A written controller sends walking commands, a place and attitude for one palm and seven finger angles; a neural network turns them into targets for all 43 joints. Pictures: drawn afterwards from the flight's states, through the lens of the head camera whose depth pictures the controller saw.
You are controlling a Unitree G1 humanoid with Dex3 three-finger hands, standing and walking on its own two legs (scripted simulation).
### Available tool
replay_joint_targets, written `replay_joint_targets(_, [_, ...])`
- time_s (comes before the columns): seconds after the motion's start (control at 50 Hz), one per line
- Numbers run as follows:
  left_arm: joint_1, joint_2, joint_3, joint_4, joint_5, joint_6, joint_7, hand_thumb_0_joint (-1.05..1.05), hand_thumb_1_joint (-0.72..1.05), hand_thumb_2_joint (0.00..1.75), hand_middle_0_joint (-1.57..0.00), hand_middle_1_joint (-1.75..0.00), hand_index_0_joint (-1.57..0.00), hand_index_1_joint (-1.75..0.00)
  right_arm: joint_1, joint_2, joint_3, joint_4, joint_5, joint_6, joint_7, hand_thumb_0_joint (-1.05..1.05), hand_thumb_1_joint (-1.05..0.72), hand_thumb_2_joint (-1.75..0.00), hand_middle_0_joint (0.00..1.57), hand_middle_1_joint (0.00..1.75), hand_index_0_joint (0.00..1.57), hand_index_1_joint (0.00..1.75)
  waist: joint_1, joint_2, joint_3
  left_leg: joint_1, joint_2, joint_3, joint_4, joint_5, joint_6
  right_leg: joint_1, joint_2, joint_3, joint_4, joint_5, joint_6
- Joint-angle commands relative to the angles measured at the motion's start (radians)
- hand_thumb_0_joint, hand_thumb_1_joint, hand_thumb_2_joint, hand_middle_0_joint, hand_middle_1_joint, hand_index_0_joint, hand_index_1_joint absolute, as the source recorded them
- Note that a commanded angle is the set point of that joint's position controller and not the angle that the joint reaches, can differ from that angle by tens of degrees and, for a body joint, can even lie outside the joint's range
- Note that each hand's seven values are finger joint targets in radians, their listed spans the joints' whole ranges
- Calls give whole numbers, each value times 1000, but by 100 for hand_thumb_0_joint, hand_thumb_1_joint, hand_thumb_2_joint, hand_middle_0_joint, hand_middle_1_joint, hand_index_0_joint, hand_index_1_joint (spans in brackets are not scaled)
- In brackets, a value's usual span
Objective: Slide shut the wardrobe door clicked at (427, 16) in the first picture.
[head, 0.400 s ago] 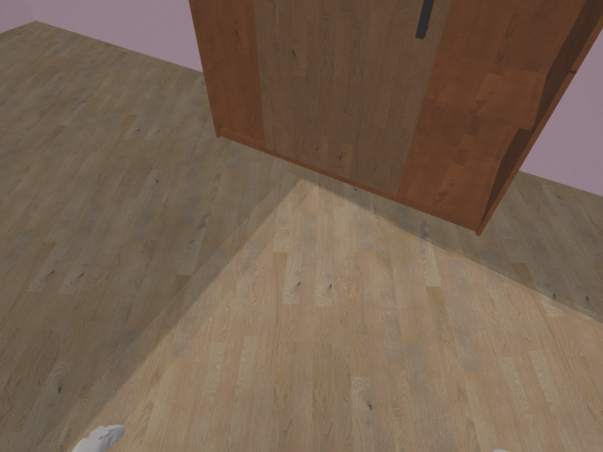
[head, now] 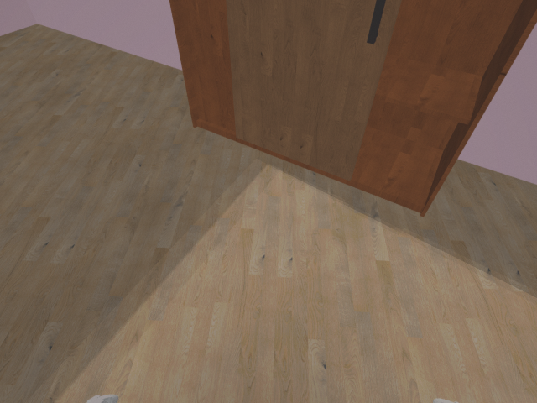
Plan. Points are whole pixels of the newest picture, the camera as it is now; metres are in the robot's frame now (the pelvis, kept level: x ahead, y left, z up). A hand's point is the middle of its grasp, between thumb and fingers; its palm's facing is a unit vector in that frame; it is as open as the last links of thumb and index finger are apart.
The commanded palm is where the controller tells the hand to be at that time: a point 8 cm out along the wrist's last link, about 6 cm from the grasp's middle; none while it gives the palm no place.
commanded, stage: stand and wait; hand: left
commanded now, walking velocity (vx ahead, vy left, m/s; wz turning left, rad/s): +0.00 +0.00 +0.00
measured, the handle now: (381, 5) +1.30 -0.30 +0.12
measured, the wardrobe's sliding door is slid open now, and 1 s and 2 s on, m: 0.38 0.38 0.38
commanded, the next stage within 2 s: look at it before walking up in 0.50 s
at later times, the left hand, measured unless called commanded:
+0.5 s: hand out of the picture +0.06 +0.24 -0.15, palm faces -0.03 -0.94 -0.34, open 7.4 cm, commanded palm none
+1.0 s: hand out of the picture +0.05 +0.24 -0.15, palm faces -0.03 -0.94 -0.33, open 7.4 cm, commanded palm none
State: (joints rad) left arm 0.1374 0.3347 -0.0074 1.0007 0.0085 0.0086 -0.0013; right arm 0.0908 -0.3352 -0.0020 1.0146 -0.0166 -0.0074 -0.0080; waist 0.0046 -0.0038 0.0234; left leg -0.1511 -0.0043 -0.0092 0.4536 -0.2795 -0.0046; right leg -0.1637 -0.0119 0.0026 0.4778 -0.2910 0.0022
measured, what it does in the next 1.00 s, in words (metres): stands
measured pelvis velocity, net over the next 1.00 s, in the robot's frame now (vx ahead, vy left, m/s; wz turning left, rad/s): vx -0.02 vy -0.01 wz -0.01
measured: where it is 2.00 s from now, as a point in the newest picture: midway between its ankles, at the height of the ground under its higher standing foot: outside the picture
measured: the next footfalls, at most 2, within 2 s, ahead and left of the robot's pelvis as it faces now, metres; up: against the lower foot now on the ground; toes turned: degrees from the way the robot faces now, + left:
right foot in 1.88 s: +0.29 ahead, -0.14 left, +0.00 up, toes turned -14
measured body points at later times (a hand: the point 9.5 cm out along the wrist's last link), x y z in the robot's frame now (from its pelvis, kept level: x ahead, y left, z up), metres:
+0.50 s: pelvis -0.02 -0.01 +0.00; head -0.02 -0.01 +0.45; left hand +0.06 +0.29 -0.12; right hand +0.05 -0.30 -0.13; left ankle -0.02 +0.12 -0.74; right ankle -0.02 -0.12 -0.74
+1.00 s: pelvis -0.02 -0.01 +0.01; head -0.02 -0.01 +0.46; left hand +0.05 +0.29 -0.13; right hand +0.05 -0.30 -0.13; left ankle -0.02 +0.12 -0.74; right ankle -0.02 -0.12 -0.74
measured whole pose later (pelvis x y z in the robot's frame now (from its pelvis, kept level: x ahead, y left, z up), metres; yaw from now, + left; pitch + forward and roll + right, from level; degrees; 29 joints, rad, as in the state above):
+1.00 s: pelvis -0.02 -0.01 +0.01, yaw +0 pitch -2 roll +0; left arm 0.14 0.34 -0.01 1.08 0.01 0.00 -0.01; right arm 0.12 -0.34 0.00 1.11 -0.01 -0.01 0.00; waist 0.00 0.00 0.03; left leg -0.15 0.01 -0.01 0.38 -0.21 -0.01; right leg -0.16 0.00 0.00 0.40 -0.21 -0.01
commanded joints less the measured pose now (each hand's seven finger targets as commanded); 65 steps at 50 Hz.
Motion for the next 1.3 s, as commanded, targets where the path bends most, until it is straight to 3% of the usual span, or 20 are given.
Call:
replay_joint_targets(0.0, [-47,215,51,-61,0,-30,17,0,90,90,-20,-30,-20,-30,-57,-204,-43,-61,3,-23,-11,0,-90,-90,20,30,20,30,-6,9,-87,28,110,-64,-59,285,38,30,-110,91,-82,311,-41])
replay_joint_targets(0.38, [-45,219,45,-1,0,-33,11,0,90,90,-20,-30,-20,-30,-16,-210,-34,15,7,-23,-5,0,-90,-90,20,30,20,30,-4,-20,-40,-3,112,-83,-120,148,31,2,-108,123,-157,126,-41])
replay_joint_targets(0.64, [-47,211,44,10,2,-32,11,0,90,90,-20,-30,-20,-30,-6,-211,-33,30,7,-28,-5,0,-90,-90,20,30,20,30,-3,-6,-38,-8,120,-89,-140,149,32,1,-104,113,-156,126,-35])
replay_joint_targets(1.08, [-32,213,42,20,2,-37,12,0,90,90,-20,-30,-20,-30,-13,-212,-34,32,10,-27,-6,0,-90,-90,20,30,20,30,-5,-5,-74,36,126,-88,-129,233,29,28,-106,108,-151,238,-36])
replay_joint_targets(1.22, [-32,213,42,21,2,-36,13,0,90,90,-20,-30,-20,-30,-21,-211,-33,35,10,-27,-7,0,-90,-90,20,30,20,30,-1,2,-52,29,127,-85,-139,231,29,28,-108,105,-158,236,-34])
replay_joint_targets(1.24, [9,132,26,42,0,-27,15,0,90,90,-20,-30,-20,-30,11,-130,-13,51,6,-18,-4,0,-90,-90,20,30,20,30,-1,-7,-75,35,123,-69,-128,179,18,36,-107,101,-164,171,-22])
replay_joint_targets(1.26, [49,86,14,56,3,-15,15,0,90,90,-20,-30,-20,-30,46,-79,-2,64,2,-8,0,0,-90,-90,20,30,20,30,0,-11,-53,20,110,-55,-114,73,10,16,-101,107,-165,32,-18])
replay_joint_targets(1.28, [75,91,17,60,7,-9,11,0,90,90,-20,-30,-20,-30,68,-74,-3,65,-2,-1,3,0,-90,-90,20,30,20,30,6,-32,-31,-10,97,-45,-98,-57,12,-5,-98,131,-182,-120,-25])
